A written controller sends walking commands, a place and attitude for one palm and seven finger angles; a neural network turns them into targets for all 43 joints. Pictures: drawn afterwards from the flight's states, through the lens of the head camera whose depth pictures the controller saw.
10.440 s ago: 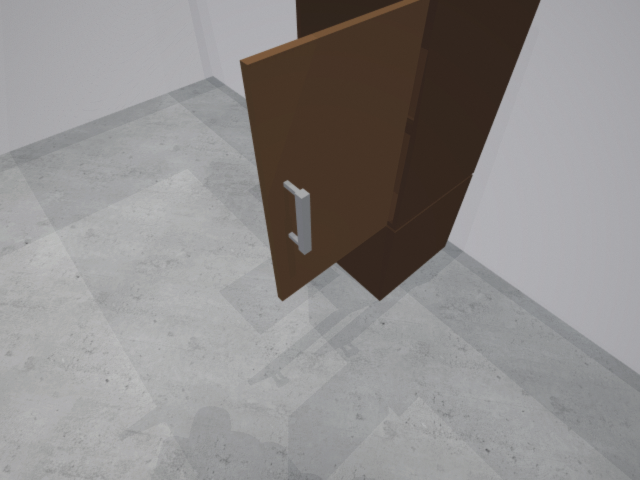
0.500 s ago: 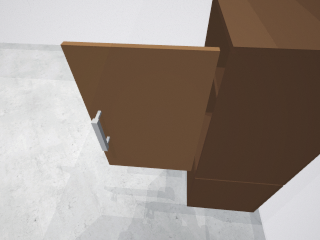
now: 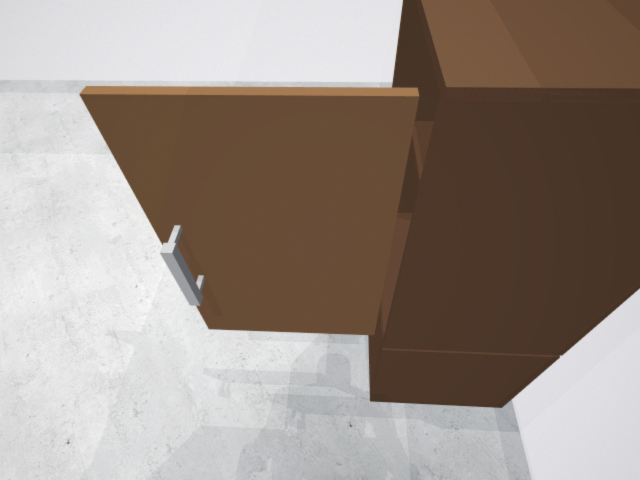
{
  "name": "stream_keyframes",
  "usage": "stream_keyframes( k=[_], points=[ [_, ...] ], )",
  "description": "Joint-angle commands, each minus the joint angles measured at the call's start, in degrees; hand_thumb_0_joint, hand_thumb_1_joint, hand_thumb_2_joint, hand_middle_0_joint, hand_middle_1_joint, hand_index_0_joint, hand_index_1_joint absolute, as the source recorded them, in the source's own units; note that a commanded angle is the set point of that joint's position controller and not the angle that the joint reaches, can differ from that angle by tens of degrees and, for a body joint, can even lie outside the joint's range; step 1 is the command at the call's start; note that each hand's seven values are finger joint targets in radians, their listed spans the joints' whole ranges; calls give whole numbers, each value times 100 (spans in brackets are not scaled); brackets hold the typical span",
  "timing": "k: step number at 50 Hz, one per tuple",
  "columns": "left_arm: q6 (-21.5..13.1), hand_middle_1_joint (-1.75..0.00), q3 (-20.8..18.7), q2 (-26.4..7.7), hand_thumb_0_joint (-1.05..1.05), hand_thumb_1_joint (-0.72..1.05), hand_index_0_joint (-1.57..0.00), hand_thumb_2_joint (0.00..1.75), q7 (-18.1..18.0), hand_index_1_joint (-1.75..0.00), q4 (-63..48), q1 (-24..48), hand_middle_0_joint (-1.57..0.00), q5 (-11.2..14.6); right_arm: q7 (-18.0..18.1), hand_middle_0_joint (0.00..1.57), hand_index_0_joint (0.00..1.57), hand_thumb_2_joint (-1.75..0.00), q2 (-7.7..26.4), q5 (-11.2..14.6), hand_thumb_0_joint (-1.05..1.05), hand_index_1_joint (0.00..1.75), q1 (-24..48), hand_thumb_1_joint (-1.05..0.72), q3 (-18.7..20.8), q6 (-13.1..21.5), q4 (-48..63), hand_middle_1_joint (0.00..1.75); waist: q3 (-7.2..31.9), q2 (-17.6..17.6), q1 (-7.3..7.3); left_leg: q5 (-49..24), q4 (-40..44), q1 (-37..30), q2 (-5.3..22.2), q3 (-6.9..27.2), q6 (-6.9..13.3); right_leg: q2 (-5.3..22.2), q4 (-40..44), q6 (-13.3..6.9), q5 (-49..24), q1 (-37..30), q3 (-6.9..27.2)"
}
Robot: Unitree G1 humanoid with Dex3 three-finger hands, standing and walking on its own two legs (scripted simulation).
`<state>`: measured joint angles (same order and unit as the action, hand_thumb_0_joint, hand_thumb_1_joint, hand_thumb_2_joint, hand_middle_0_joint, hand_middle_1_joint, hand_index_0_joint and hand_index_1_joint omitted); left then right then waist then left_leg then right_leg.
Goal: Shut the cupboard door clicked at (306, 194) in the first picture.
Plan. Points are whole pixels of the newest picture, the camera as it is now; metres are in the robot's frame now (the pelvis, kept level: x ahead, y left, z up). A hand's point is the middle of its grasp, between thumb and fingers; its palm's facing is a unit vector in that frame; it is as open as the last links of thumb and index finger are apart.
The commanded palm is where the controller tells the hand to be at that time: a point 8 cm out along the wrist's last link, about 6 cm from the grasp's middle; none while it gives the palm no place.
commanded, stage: look again from close up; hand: left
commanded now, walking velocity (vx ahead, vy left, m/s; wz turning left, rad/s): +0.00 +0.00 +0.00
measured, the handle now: (186, 267) +0.44 +0.26 -0.06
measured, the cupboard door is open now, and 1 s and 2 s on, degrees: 90 90 90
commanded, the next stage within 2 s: shuffle to correct the standing spot in 0.30 s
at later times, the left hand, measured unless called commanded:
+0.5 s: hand out of the picture +0.03 +0.15 -0.17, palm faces +0.02 -0.97 -0.22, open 7.3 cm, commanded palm none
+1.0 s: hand out of the picture +0.02 +0.25 -0.17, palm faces +0.05 -0.95 -0.29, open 7.4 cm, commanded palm none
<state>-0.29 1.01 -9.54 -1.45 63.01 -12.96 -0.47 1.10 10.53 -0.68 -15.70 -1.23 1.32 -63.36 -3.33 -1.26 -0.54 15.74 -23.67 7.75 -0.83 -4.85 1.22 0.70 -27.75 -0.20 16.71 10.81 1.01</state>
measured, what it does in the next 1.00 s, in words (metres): lifts its right foot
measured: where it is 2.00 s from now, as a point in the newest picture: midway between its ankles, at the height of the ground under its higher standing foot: outside the picture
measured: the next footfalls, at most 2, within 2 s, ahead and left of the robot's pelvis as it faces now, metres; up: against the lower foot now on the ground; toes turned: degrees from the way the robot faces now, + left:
right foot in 1.08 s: +0.01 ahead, -0.05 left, +0.00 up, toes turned +2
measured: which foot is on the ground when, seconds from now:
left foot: down 0.00-1.00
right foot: down 0.00-0.82, up 0.84-1.00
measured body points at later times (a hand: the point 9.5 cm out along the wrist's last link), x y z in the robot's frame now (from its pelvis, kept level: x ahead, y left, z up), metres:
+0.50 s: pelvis +0.02 -0.03 +0.00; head +0.05 -0.04 +0.45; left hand +0.03 +0.21 -0.15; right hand +0.04 -0.25 -0.16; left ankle -0.03 +0.10 -0.74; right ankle -0.02 -0.12 -0.74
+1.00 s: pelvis -0.02 +0.03 -0.01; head +0.02 +0.03 +0.44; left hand +0.01 +0.30 -0.15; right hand +0.04 -0.20 -0.16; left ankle +0.00 +0.13 -0.74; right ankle -0.07 -0.07 -0.70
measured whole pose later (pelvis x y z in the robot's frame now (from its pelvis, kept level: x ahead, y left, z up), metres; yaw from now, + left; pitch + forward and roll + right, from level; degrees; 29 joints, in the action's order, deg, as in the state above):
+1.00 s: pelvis -0.02 +0.03 -0.01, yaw +1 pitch +0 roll +2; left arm 3.1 -3.1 -12.5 -2.1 56.7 -12.6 -1.5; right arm 0.4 10.3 -2.0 -12.1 1.2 -1.6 -54.9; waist -4.5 0.6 0.6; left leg 13.9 -29.6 16.2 -1.1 -7.2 3.0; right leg 2.3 -53.8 -1.5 30.0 20.3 -2.6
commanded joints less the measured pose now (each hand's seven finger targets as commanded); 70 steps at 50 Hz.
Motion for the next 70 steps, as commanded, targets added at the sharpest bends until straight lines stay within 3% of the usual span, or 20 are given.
stream_keyframes(
  k=[1, 21, 28, 33, 38, 41, 42, 43, 45, 50, 52, 53, 54, 56, 59, 60, 61, 62, 64, 70],
  points=[
    [-92, -30, -122, -731, 0, 90, -20, 90, -79, -30, -127, -347, -20, -7, 66, 20, 20, -90, 523, -5, 0, 30, -225, -90, 93, 76, 139, 30, 106, 85, 74, -1339, 404, -5, 678, 541, 72, 516, 361, -232, -1498, -15, 404],
    [-160, -30, -147, -808, 0, 90, -20, 90, -104, -30, -140, -453, -20, -10, 100, 20, 20, -90, 536, 13, 0, 30, -62, -90, 130, 23, 97, 30, 149, 192, 81, -1471, 271, -137, 672, 423, -31, 631, 507, -302, -2612, -256, 521],
    [-71, -30, -346, -1080, 0, 90, -20, 90, -196, -30, -317, -667, -20, -29, 97, 20, 20, -90, 469, 11, 0, 30, -6, -90, 235, -165, 433, 30, 461, 565, 221, -895, -378, 504, 463, 151, -187, 1257, 254, -602, -3871, -803, 1050],
    [14, -30, -505, -1269, 0, 90, -20, 90, -238, -30, -445, -767, -20, -103, 69, 20, 20, -90, 497, 7, 0, 30, 291, -90, 358, -273, 786, 30, 213, 960, 378, 1089, -1437, 1446, 287, 217, -262, 2086, 417, -1295, -4245, -836, 1749],
    [116, -30, -594, -1376, 0, 90, -20, 90, -160, -30, -798, -36, -20, -106, -49, 20, 20, -90, 431, -3, 0, 30, -191, -90, 435, -290, 763, 30, 161, 844, -24, -373, -233, -57, 139, -50, -265, 1403, 16, -645, -2069, 743, 846],
    [246, -30, -557, -838, 0, 90, -20, 90, -132, -30, -1007, -50, -20, -98, -59, 20, 20, -90, 1066, -115, 0, 30, -269, -90, 536, -298, 945, 30, 100, -1167, -14, -1320, 443, 169, 1573, 1159, 548, 120, -1774, -98, 1357, 1445, -459],
    [322, -30, -525, -725, 0, 90, -20, 90, -164, -30, -1006, 25, -20, -91, -52, 20, 20, -90, 1043, -109, 0, 30, -184, -90, 524, -313, 1035, 30, 106, -1480, -68, -972, 882, 624, 1804, 1634, 911, 17, -2988, -84, 1946, 1425, -359],
    [336, -30, -523, -703, 0, 90, -20, 90, -164, -30, -1025, 49, -20, -87, -37, 20, 20, -90, 993, -99, 0, 30, 32, -90, 497, -326, 1129, 30, 46, -1140, 14, -866, 878, 926, 1891, 1726, 1166, 83, -3704, -165, 1937, 1492, -165],
    [298, -30, -475, -556, 0, 90, -20, 90, -131, -30, -928, -250, -20, -93, -30, 20, 20, -90, 855, -142, 0, 30, 459, -90, 419, -290, 1310, 30, 183, -477, 233, -397, 847, 1136, 1677, 1485, 1091, 217, -3913, -165, 1422, 1259, -177],
    [145, -30, -259, -318, 0, 90, -20, 90, -20, -30, -827, -352, -20, -79, 21, 20, 20, -90, 748, -134, 0, 30, -44, -90, 366, -124, 929, 30, 288, -175, 47, -231, 891, 429, 1514, 1510, 938, 194, -1073, -105, 1179, 547, -354],
    [62, -30, -206, -311, 0, 90, -20, 90, -45, -30, -625, -716, -20, -71, 15, 20, 20, -90, 614, -64, 0, 30, -74, -90, 324, -117, 783, 30, 444, 96, 177, -171, 440, 468, 1268, 1206, 619, 195, 479, -121, 165, -221, -229],
    [-6, -30, -193, -447, 0, 90, -20, 90, -72, -30, -582, -676, -20, -83, 13, 20, 20, -90, 380, -24, 0, 30, -73, -90, 285, -100, 735, 30, 161, 540, 136, -165, 132, 839, 928, 911, 345, 476, 1014, -219, -113, -391, 330],
    [-46, -30, -169, -616, 0, 90, -20, 90, -75, -30, -533, -664, -20, -77, 1, 20, 20, -90, 282, 7, 0, 30, -28, -90, 227, -86, 738, 30, 54, 767, 68, 10, -85, 768, 582, 443, 91, 995, 1183, -395, -255, -123, 834],
    [-110, -30, -161, -712, 0, 90, -20, 90, -49, -30, -513, -389, -20, -37, -27, 20, 20, -90, 253, -45, 0, 30, -1, -90, 183, -119, 579, 30, -175, 1257, -55, -84, -98, 303, 414, 254, -57, 975, 1235, -569, -201, 576, 918],
    [-108, -30, -118, -514, 0, 90, -20, 90, -58, -30, -407, -435, -20, -29, -1, 20, 20, -90, 281, -28, 0, 30, -241, -90, 133, -39, 248, 30, -163, 300, -42, -1032, 272, -48, 669, 396, 17, 597, 850, -341, -834, 393, 400],
    [-231, -30, -132, -538, 0, 90, -20, 90, -286, -30, -185, -1013, -20, -124, -17, 20, 20, -90, 610, 6, 0, 30, 132, -90, 201, 9, 554, 30, -52, 531, 145, -1299, -856, 371, 859, 451, -32, 721, 843, -60, -2244, 246, 582],
    [-243, -30, -114, -743, 0, 90, -20, 90, -244, -30, -480, -668, -20, -54, -58, 20, 20, -90, 420, -8, 0, 30, -163, -90, 183, -42, 663, 30, 295, 432, -145, 65, -743, 483, 665, 414, -19, 927, 954, -296, -741, 213, 715],
    [-264, -30, -89, -677, 0, 90, -20, 90, -204, -30, -609, -429, -20, -31, -75, 20, 20, -90, 393, -42, 0, 30, -251, -90, 172, -53, 627, 30, 136, 134, -213, 97, -740, 607, 581, 412, -39, 804, 927, -456, -12, 426, 681],
    [-326, -30, -121, -692, 0, 90, -20, 90, -167, -30, -586, -583, -20, -4, -58, 20, 20, -90, 277, -63, 0, 30, -431, -90, 102, 43, 571, 30, 507, -752, -141, -1103, -569, 378, 621, 481, 31, 663, 355, -553, -1552, -3, 423],
    [-245, -30, -46, -517, 0, 90, -20, 90, -161, -30, -316, -820, -20, 18, 58, 20, 20, -90, 329, -12, 0, 30, -460, -90, 45, 55, 448, 30, 119, 346, -37, -1571, -506, 434, 687, 468, 118, 589, 230, -397, -2476, -113, 249]
  ],
)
